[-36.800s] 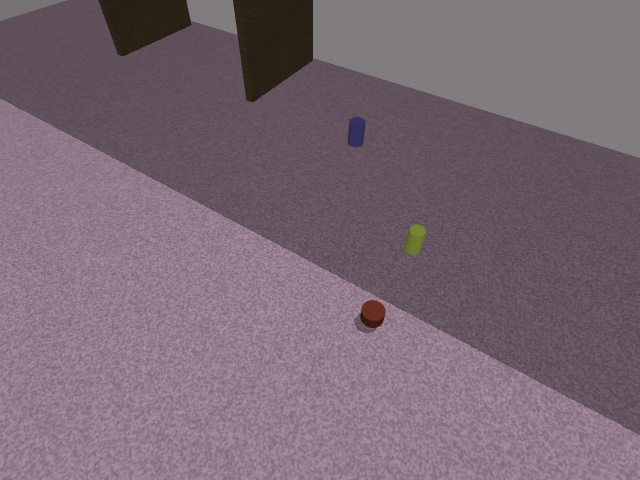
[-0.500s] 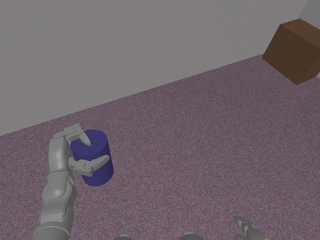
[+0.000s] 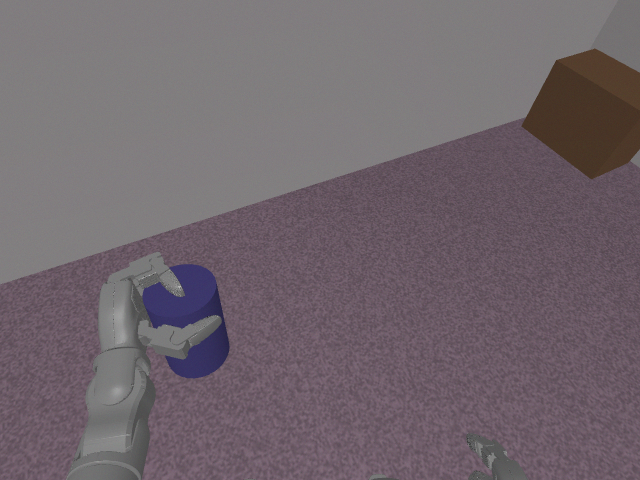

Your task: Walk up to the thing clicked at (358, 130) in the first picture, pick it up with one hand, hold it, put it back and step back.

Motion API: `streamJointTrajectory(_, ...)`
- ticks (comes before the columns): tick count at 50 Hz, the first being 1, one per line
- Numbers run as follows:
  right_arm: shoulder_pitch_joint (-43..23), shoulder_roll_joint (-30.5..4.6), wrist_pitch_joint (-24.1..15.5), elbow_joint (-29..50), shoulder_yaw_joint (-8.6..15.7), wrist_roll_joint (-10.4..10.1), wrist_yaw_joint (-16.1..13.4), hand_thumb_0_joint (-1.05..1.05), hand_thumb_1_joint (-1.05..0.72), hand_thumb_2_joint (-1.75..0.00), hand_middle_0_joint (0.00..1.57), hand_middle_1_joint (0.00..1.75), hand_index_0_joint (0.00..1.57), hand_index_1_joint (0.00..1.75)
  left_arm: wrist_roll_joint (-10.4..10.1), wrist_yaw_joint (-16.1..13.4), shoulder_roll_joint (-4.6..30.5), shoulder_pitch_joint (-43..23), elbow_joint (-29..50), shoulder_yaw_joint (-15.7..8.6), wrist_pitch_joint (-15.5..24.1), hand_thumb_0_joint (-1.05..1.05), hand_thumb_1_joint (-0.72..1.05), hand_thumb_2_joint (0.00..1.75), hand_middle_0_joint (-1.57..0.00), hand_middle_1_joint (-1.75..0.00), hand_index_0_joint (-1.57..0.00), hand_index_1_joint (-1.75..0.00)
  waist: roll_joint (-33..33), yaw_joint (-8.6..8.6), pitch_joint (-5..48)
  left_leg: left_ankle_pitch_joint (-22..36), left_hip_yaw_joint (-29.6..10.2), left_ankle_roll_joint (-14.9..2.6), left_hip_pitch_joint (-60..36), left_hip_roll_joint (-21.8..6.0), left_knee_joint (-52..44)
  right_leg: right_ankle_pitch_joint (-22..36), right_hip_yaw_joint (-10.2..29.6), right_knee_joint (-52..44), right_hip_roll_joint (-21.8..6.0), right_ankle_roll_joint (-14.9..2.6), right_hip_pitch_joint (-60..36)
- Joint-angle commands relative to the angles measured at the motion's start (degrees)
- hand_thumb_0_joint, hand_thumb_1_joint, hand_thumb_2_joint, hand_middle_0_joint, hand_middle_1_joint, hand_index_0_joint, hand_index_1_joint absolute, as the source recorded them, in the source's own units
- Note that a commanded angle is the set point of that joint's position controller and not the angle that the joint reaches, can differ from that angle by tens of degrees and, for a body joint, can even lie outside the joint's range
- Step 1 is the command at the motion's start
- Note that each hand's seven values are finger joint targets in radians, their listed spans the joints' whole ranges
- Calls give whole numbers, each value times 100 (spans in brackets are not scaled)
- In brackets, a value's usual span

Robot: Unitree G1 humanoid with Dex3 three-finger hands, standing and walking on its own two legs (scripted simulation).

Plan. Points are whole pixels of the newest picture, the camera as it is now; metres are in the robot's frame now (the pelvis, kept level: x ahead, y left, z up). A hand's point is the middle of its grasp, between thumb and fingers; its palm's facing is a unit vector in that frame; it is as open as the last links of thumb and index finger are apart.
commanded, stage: hold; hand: left
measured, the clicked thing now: (190, 322) +0.33 +0.17 -0.01
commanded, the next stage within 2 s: none
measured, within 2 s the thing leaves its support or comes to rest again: neither
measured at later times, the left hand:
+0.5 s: hand (173, 303) +0.32 +0.17 +0.05, palm faces +0.19 -0.98 -0.02, open 7.4 cm
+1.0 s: hand (168, 299) +0.33 +0.18 +0.06, palm faces +0.18 -0.98 -0.02, open 7.4 cm
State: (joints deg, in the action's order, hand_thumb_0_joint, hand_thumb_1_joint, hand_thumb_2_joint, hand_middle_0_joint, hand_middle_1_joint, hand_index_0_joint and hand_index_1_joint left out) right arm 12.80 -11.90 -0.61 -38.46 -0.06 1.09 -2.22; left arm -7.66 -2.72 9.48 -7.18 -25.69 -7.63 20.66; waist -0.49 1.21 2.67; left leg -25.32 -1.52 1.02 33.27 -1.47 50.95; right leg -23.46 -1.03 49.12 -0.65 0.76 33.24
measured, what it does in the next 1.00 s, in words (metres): stands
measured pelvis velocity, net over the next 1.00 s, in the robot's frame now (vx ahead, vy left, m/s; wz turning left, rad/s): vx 0.00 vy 0.01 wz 0.00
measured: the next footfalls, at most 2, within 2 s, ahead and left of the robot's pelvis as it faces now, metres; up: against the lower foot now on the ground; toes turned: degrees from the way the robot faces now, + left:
none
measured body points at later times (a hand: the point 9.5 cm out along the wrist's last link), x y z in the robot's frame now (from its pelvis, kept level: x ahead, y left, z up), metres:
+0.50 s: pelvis +0.00 +0.00 +0.01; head +0.03 +0.01 +0.45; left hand +0.31 +0.22 +0.05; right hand +0.13 -0.24 -0.10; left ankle +0.00 +0.13 -0.70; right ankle +0.01 -0.13 -0.70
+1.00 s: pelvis +0.00 +0.01 +0.01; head +0.03 +0.01 +0.45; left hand +0.31 +0.23 +0.06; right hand +0.12 -0.24 -0.11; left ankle +0.00 +0.13 -0.70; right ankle +0.01 -0.13 -0.70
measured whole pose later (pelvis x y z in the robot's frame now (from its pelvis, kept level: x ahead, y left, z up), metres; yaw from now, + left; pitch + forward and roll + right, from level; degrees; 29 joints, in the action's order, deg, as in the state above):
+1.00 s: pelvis +0.00 +0.01 +0.01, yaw +0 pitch +6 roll -1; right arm 13.3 -11.7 -2.1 -39.7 0.3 0.6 -1.8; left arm -7.6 -3.1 9.5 -7.0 -24.0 -7.0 19.3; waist -0.8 0.9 1.9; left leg -24.1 -1.3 0.6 30.2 -1.3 48.7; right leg -21.9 -0.8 46.3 -0.8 1.2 30.0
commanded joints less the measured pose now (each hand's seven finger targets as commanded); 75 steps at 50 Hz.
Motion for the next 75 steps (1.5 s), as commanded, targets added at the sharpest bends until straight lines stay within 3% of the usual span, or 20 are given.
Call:
streamJointTrajectory(1,-139,-762,-230,703,236,-39,-49,0,-92,-90,20,30,20,30,-141,-21,780,-2008,2016,-358,583,0,8,119,-120,-135,-121,-136,-121,-8,1889,1612,43,-74,-840,149,-751,1750,-82,-683,145,-109,-1048)
streamJointTrajectory(2,-117,-743,-236,685,229,-48,-58,0,-91,-90,20,30,20,30,-133,-30,844,-2057,2199,-362,579,0,7,118,-120,-135,-121,-136,-202,-28,1911,1582,61,-75,-866,160,-775,1754,-60,-689,126,-104,-1104)
streamJointTrajectory(3,-133,-739,-233,697,210,-49,-48,0,-92,-90,20,30,20,30,-110,-4,503,-1698,1638,-86,486,0,8,120,-121,-136,-122,-137,-95,78,1703,1558,59,-76,-874,151,-797,1708,-73,-718,146,-107,-971)
streamJointTrajectory(17,-270,-704,-287,701,208,-46,-59,0,-91,-90,20,30,20,30,-96,-94,574,-1889,1812,-212,453,0,11,119,-122,-136,-123,-137,-13,13,1528,1542,84,-105,-887,162,-889,1746,-70,-857,110,-70,-1110)
streamJointTrajectory(19,-257,-746,-298,643,251,-47,-62,0,-92,-91,20,30,20,30,-68,-107,906,-2016,1940,-504,498,0,11,119,-122,-136,-123,-137,-139,-60,1640,1508,92,-98,-912,165,-903,1690,-56,-854,95,-85,-1124)
streamJointTrajectory(21,-302,-738,-312,736,244,-53,-34,0,-92,-91,20,30,20,30,-56,-47,622,-1940,1978,-181,512,0,11,119,-122,-137,-123,-137,-177,-14,1588,1395,74,-80,-983,155,-996,1534,-86,-855,123,-114,-1073)
streamJointTrajectory(25,-228,-748,-322,663,244,-63,-36,0,-92,-91,20,30,20,30,-99,-49,818,-2144,2067,-341,517,0,13,118,-121,-135,-122,-135,-215,-20,1707,1421,72,-92,-955,165,-947,1582,-61,-883,108,-102,-1108)
streamJointTrajectory(26,-258,-724,-324,706,220,-69,-28,0,-92,-91,20,30,20,30,-97,-10,547,-1937,1731,-124,474,0,13,119,-122,-136,-123,-136,-59,44,1544,1387,53,-90,-931,146,-982,1538,-93,-883,123,-101,-1087)
streamJointTrajectory(28,-217,-742,-335,652,239,-64,-36,0,-91,-90,20,30,20,30,-103,-59,854,-2342,2253,-338,545,0,15,119,-122,-135,-123,-136,-308,-11,1718,1339,60,-74,-1030,153,-991,1480,-72,-894,106,-110,-1097)
streamJointTrajectory(30,-168,-722,-345,642,227,-66,-24,0,-91,-91,20,30,20,30,-110,-47,564,-1989,2003,-115,495,0,16,119,-122,-135,-123,-136,-124,18,1676,1386,32,-75,-991,140,-1008,1509,-113,-874,129,-111,-1120)
streamJointTrajectory(34,-186,-761,-361,615,250,-79,-58,0,-92,-91,20,30,20,30,-105,-68,852,-2145,2079,-349,498,0,14,118,-122,-135,-123,-135,-194,-12,1827,1436,70,-88,-1082,157,-980,1600,-62,-922,97,-89,-1213)
streamJointTrajectory(38,-180,-736,-367,597,229,-80,-35,0,-91,-91,20,30,20,30,-137,-53,466,-1601,1431,-197,386,0,13,118,-121,-134,-122,-135,46,-11,1435,1652,12,-65,-928,112,-982,1721,-151,-842,153,-117,-1109)
streamJointTrajectory(40,-185,-775,-365,596,275,-79,-28,0,-91,-91,20,30,20,30,-94,-82,894,-2366,2226,-370,532,0,13,118,-120,-134,-121,-135,-332,-27,1662,1533,35,-54,-1077,129,-1012,1622,-104,-868,124,-129,-1083)
streamJointTrajectory(44,-165,-725,-396,569,254,-79,-5,0,-91,-90,20,30,20,30,-134,-33,560,-1933,1803,-188,484,0,13,119,-122,-135,-123,-136,-130,-7,1390,1395,14,-59,-925,119,-1025,1479,-138,-854,141,-120,-999)
streamJointTrajectory(48,-118,-783,-383,616,291,-78,7,0,-92,-91,20,30,20,30,-101,-49,843,-2179,2274,-295,551,0,14,118,-121,-135,-123,-135,-409,-44,1819,1548,8,-29,-1168,119,-1008,1557,-125,-817,140,-146,-1122)
streamJointTrajectory(52,-125,-733,-375,594,252,-96,-3,0,-91,-91,20,30,20,30,-157,-33,630,-1890,1846,-238,493,0,13,119,-121,-135,-122,-136,-74,-12,1557,1579,-1,-59,-983,112,-990,1636,-137,-840,148,-115,-1135)
streamJointTrajectory(53,-111,-744,-364,594,267,-97,-7,0,-91,-91,20,30,20,30,-164,-55,805,-2005,2048,-408,511,0,12,119,-121,-135,-122,-135,-118,-55,1702,1542,30,-71,-972,128,-967,1638,-102,-871,130,-109,-1178)
streamJointTrajectory(56,-113,-776,-380,588,286,-93,-16,0,-91,-91,20,30,20,30,-136,-11,613,-1873,1752,-207,464,0,12,118,-120,-135,-122,-135,-108,35,1562,1561,35,-70,-997,126,-975,1651,-104,-857,131,-115,-1034)
streamJointTrajectory(64,-90,-787,-376,597,292,-100,9,0,-91,-90,20,30,20,30,-163,7,861,-2092,2245,-355,566,0,14,119,-120,-133,-121,-134,-265,-40,1730,1670,25,-53,-1056,126,-928,1740,-103,-814,125,-122,-1101)
streamJointTrajectory(75,-105,-767,-372,556,276,-90,-43,0,-91,-90,20,30,20,30,-148,-24,729,-2028,2022,-287,460,0,8,117,-117,-132,-118,-133,-128,25,1641,1545,40,-87,-1054,141,-957,1680,-100,-894,112,-95,-1116)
